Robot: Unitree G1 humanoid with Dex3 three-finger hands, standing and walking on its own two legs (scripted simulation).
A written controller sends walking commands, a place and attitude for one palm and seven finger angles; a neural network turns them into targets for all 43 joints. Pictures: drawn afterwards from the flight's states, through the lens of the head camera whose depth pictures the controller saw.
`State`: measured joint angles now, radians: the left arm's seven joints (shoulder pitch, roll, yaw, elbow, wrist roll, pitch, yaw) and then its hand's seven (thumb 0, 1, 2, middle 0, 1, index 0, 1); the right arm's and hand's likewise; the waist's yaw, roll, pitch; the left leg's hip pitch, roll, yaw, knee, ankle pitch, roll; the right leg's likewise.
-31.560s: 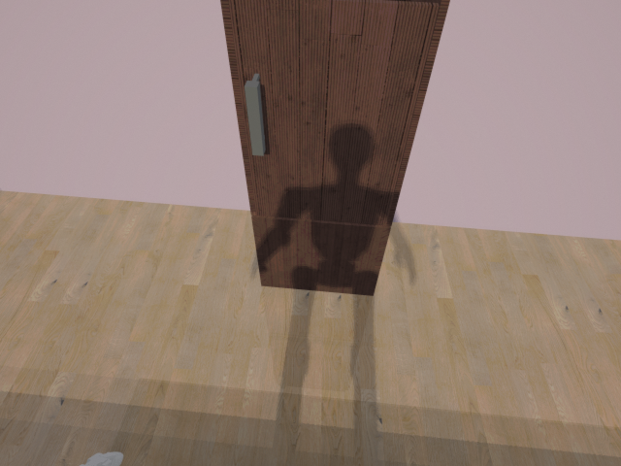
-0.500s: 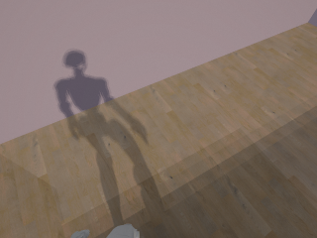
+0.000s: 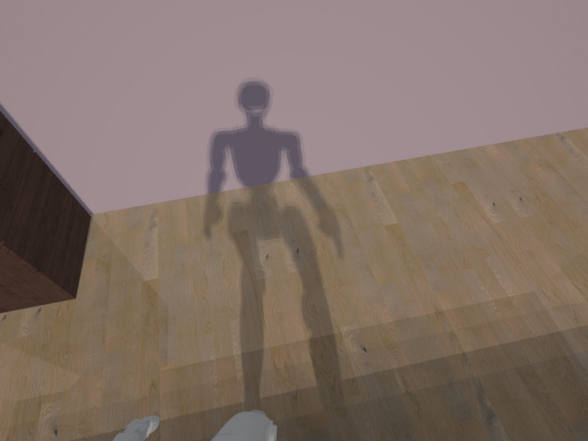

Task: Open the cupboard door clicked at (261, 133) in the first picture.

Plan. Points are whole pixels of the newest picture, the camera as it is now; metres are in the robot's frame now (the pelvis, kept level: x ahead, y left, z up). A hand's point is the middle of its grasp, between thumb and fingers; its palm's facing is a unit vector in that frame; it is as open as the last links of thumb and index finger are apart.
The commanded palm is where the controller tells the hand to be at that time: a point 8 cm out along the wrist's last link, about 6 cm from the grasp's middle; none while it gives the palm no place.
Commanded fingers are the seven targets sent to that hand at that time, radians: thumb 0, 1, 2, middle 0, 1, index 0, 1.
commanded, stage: turn to face it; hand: left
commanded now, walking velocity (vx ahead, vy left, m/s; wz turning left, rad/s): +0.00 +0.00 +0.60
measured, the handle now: out of the picture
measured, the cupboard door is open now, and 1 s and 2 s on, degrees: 46 46 46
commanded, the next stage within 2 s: take the last steps up to it in 1.50 s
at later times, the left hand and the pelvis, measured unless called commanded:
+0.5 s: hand out of the picture +0.05 +0.23 -0.16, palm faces +0.32 -0.91 -0.27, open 7.4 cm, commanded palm none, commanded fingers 0.00 0.90 0.90 -0.20 -0.30 -0.20 -0.30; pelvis +0.02 +0.00 +0.00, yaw +18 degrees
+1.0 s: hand out of the picture -0.04 +0.18 -0.18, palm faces +0.61 -0.76 -0.24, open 7.4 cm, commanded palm none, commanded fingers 0.00 0.90 0.90 -0.20 -0.30 -0.20 -0.30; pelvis +0.04 -0.02 -0.01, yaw +37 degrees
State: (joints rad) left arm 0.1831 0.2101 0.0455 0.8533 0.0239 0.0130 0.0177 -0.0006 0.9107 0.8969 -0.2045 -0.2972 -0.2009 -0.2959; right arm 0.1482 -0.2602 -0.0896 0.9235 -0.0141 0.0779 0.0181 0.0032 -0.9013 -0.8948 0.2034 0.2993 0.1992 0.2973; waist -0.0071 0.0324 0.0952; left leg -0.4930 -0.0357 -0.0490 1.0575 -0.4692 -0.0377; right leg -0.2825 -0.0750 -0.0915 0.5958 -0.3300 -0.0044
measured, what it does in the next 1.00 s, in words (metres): steps on the spot, turning left: left foot, then right foot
